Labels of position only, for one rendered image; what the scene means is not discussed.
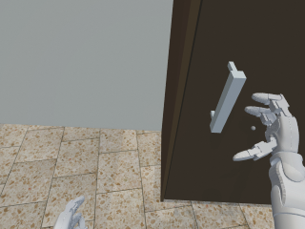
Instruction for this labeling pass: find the robot right forearm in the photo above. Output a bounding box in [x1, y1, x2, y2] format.
[269, 151, 305, 229]

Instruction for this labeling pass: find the left robot hand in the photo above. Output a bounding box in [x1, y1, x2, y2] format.
[52, 196, 88, 229]

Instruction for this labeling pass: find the handle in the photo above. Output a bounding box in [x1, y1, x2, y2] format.
[210, 61, 247, 134]

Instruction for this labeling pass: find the wardrobe door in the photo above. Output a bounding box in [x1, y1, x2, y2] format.
[164, 0, 305, 205]

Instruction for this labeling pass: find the right robot hand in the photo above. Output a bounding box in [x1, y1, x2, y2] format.
[233, 93, 299, 161]

